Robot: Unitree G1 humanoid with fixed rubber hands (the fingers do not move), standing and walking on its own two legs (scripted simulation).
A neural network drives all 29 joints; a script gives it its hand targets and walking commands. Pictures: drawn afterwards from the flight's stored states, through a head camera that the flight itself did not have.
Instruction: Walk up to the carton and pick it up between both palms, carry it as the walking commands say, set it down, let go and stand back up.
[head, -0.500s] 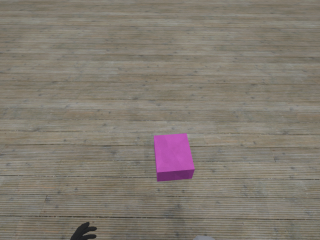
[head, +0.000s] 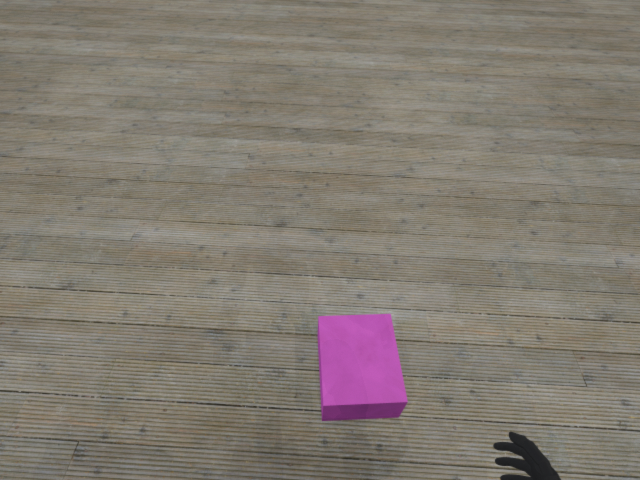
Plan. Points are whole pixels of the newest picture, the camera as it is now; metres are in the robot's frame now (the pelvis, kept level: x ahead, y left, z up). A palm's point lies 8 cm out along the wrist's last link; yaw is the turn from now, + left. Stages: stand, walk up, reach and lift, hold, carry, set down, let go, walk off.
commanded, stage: walk up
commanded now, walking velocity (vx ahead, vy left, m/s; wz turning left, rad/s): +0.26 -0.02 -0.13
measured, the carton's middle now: (357, 365) +0.55 -0.12 -0.69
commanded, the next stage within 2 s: none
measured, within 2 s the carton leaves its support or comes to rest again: neither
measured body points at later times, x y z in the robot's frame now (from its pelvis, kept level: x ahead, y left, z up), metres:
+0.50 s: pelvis +0.06 -0.05 +0.01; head +0.07 -0.06 +0.46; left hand +0.17 +0.21 -0.11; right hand +0.12 -0.31 -0.13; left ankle +0.05 +0.09 -0.71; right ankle +0.10 -0.15 -0.72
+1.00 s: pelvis +0.07 -0.09 +0.01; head +0.10 -0.07 +0.46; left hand +0.17 +0.16 -0.14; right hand +0.09 -0.36 -0.11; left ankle +0.04 +0.07 -0.72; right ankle +0.08 -0.22 -0.69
